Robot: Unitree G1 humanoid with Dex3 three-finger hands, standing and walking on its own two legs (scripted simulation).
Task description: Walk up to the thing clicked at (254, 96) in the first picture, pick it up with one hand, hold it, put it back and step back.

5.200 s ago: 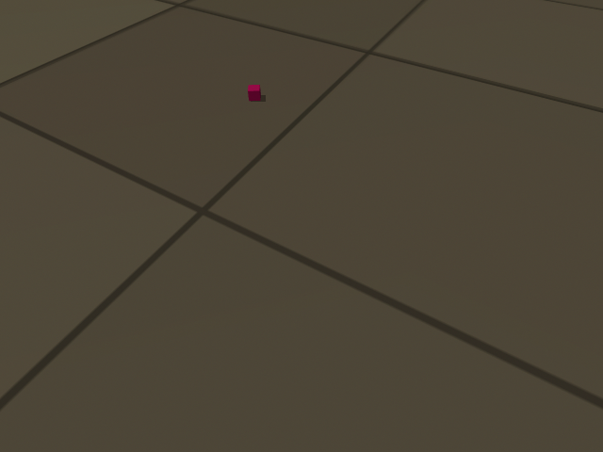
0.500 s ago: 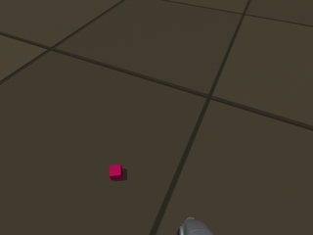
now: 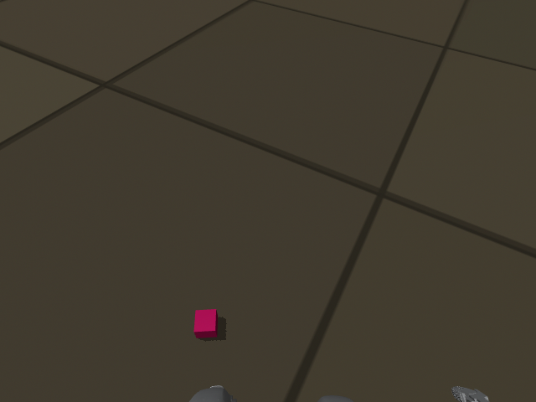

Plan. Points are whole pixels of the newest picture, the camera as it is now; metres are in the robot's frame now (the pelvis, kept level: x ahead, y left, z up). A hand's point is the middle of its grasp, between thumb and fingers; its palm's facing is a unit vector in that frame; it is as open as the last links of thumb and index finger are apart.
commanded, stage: walk up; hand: left
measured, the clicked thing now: (206, 323) +0.48 +0.22 -0.71
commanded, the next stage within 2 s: stand in 1.52 s
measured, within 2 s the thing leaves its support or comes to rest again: neither
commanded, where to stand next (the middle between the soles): +0.10 -0.02 m, yaw +1 degrees
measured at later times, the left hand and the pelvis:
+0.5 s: hand out of the picture +0.14 +0.25 -0.13, palm faces -0.01 -0.93 -0.36, open 7.4 cm; pelvis +0.06 -0.01 +0.02, yaw +0 degrees
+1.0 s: hand (126, 393) +0.16 +0.24 -0.12, palm faces +0.01 -0.95 -0.33, open 7.4 cm; pelvis +0.07 -0.01 +0.03, yaw +1 degrees
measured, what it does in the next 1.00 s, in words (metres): steps on the spot: right foot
